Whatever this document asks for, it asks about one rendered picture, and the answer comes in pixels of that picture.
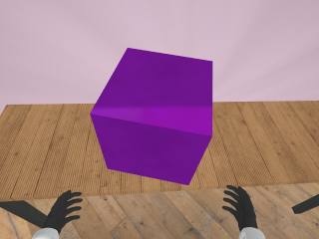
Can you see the right robot hand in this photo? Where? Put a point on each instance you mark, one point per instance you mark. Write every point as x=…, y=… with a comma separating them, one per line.
x=244, y=213

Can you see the left robot hand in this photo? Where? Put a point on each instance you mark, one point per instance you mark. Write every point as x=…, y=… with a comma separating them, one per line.
x=56, y=218

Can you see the right robot forearm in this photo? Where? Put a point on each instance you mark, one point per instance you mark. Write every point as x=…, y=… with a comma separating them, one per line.
x=251, y=233

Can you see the carton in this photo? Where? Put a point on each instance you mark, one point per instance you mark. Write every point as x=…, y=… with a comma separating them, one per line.
x=154, y=116

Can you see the table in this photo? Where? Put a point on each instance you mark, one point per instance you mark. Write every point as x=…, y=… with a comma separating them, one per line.
x=49, y=149

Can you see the left robot forearm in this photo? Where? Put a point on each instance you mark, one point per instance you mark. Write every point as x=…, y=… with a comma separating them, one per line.
x=46, y=233

